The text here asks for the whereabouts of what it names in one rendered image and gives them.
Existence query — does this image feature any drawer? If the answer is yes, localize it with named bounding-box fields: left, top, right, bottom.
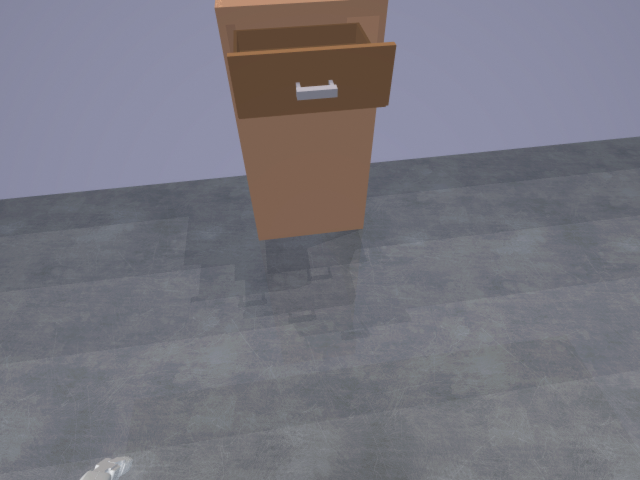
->
left=227, top=23, right=396, bottom=119

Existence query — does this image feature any cabinet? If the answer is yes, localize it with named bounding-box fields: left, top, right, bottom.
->
left=214, top=0, right=388, bottom=241

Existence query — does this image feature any handle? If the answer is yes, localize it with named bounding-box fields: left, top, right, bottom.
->
left=296, top=80, right=338, bottom=100

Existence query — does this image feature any robot left hand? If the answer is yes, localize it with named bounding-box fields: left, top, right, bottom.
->
left=80, top=456, right=133, bottom=480

